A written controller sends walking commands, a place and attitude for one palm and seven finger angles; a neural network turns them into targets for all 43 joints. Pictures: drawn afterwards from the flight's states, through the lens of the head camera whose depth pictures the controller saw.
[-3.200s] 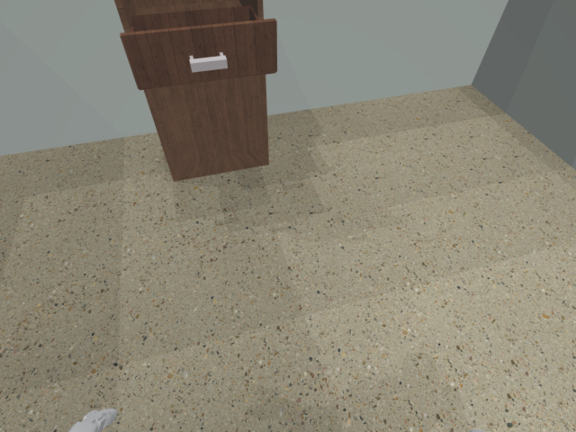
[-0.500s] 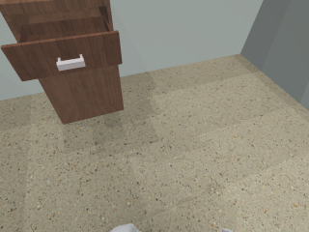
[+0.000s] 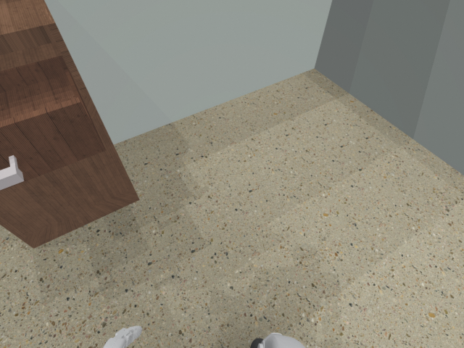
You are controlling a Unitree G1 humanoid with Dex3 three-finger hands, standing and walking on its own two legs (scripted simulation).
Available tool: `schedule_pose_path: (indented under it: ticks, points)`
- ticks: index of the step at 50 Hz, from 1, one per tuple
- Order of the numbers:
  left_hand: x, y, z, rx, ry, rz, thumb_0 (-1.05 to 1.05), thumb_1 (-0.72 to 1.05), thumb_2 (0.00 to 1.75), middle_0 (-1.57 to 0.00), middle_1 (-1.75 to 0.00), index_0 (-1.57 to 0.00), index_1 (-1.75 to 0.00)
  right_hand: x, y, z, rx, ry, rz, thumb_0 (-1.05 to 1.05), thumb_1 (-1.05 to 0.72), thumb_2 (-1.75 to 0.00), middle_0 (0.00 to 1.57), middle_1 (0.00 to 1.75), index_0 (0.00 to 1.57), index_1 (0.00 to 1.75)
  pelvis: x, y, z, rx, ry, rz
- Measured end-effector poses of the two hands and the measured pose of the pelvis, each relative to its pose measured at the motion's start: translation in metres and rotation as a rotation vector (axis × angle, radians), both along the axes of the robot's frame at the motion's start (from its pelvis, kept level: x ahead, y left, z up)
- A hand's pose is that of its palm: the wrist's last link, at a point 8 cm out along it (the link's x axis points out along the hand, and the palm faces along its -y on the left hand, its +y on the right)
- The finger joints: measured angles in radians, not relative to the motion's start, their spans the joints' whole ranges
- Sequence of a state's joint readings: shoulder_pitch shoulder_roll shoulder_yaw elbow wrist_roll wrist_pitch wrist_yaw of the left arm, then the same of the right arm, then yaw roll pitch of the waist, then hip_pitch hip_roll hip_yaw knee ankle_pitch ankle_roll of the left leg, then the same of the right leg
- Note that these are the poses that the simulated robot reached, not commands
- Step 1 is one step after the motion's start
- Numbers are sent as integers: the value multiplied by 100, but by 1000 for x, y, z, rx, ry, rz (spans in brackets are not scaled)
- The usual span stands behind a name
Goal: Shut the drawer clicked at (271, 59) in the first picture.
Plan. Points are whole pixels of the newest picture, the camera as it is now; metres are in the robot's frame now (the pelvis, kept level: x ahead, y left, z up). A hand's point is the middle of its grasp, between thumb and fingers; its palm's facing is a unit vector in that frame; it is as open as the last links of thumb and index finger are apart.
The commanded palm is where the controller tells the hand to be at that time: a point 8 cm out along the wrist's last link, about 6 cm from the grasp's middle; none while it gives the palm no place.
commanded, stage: turn to face it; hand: left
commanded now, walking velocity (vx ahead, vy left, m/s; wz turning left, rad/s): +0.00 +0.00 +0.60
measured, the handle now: out of the picture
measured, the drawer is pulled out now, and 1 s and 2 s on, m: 0.29 0.29 0.29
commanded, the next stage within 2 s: take the last steps up to it in 0.86 s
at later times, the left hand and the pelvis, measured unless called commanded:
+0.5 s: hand out of the picture +0.09 +0.26 -0.18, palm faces +0.32 -0.93 -0.20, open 7.3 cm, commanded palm none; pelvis +0.08 +0.04 +0.00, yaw +16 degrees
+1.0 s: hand out of the picture +0.08 +0.21 -0.14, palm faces +0.45 -0.85 -0.28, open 7.4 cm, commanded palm none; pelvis +0.09 +0.00 +0.01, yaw +26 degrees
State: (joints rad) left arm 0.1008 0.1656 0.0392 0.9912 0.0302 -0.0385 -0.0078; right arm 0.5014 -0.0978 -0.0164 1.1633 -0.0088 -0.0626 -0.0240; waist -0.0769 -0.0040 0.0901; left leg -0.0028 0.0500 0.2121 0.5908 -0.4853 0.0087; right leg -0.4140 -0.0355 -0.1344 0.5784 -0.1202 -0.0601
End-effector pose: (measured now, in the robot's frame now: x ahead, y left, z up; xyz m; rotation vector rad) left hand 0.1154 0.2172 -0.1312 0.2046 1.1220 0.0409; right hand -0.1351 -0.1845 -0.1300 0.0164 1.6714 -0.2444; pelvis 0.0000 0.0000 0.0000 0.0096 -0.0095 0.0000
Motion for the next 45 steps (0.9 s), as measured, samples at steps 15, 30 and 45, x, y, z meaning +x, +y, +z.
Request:
schedule_pose_path:
  ticks: [15,30,45]
  points:
    - [16,25,18,26,-27,235,-2,93,90,-21,-30,-21,-30,254,-41,6,-67,-349,266,1,-91,-89,20,29,20,30,62,3,15,-23,-8,168]
    - [-70,95,-4,18,161,478,1,91,90,-20,-30,-20,-30,377,22,34,-116,-513,564,1,-91,-89,20,30,20,30,81,50,13,-52,-2,313]
    - [-70,60,22,71,121,554,1,91,90,-20,-30,-20,-30,370,13,7,6,-423,587,1,-91,-89,20,30,20,30,91,21,17,-13,-3,415]
